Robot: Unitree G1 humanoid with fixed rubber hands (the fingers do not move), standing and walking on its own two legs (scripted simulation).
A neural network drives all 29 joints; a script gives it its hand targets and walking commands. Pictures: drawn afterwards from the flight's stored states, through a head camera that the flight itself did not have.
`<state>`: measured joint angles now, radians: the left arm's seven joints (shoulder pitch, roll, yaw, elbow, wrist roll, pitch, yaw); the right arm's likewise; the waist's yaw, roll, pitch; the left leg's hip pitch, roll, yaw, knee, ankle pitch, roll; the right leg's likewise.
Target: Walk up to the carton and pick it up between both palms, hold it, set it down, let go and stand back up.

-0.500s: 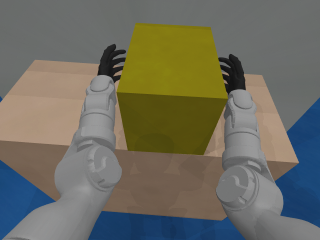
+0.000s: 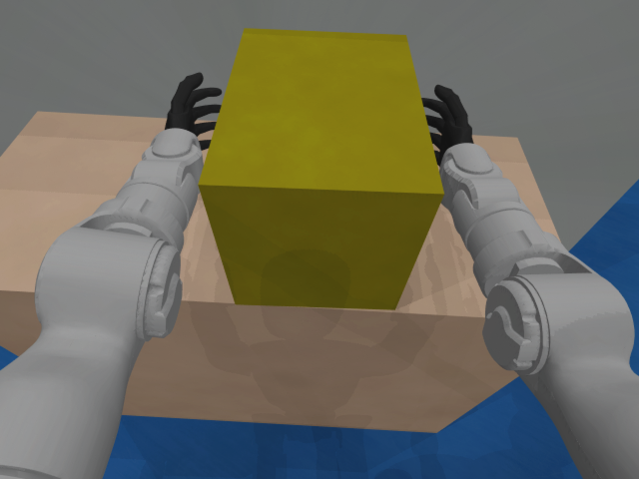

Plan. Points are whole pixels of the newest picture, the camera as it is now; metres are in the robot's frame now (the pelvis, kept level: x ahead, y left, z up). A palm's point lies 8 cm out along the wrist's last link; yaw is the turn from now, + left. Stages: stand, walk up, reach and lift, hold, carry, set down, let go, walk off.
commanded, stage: set down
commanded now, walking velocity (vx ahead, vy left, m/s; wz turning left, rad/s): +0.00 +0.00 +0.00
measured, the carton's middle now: (320, 170) +0.50 +0.01 +0.11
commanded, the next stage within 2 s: none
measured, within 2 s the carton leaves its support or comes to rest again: neither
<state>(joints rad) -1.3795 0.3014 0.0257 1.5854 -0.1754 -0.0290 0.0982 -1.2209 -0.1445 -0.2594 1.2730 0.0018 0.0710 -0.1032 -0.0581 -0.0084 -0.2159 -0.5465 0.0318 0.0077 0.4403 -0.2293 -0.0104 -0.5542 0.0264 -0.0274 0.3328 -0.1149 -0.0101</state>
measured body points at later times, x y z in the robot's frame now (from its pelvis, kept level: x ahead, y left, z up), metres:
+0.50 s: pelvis -0.01 -0.01 +0.00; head +0.03 +0.01 +0.45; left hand +0.49 +0.21 +0.24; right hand +0.48 -0.18 +0.23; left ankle -0.03 +0.12 -0.74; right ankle +0.00 -0.11 -0.74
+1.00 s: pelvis -0.02 -0.03 +0.00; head +0.02 +0.00 +0.45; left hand +0.48 +0.22 +0.27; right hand +0.47 -0.18 +0.27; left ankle -0.03 +0.12 -0.74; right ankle +0.00 -0.11 -0.74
